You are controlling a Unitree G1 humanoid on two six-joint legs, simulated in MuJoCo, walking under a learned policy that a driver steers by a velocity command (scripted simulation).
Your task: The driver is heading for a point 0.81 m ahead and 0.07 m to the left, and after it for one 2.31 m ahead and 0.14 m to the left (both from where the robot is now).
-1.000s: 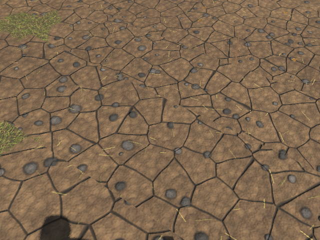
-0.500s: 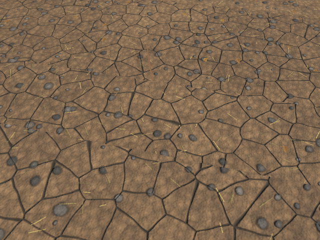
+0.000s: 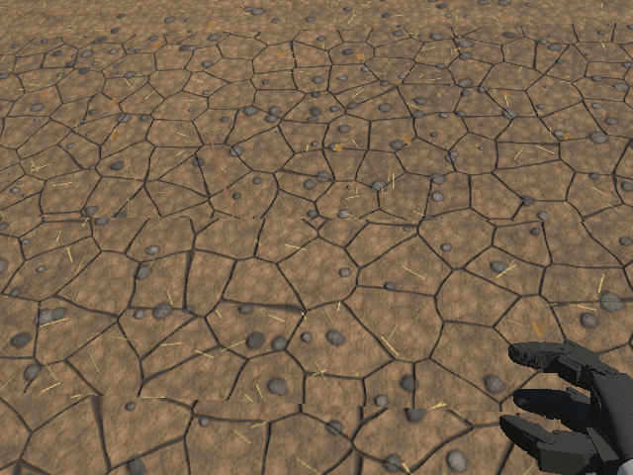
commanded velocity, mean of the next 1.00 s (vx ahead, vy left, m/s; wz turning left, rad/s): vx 0.50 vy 0.00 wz -0.12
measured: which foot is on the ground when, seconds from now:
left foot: up 0.00-0.06, down 0.08-0.54, up 0.56-1.00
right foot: down 0.00-0.08, up 0.10-0.52, down 0.54-1.00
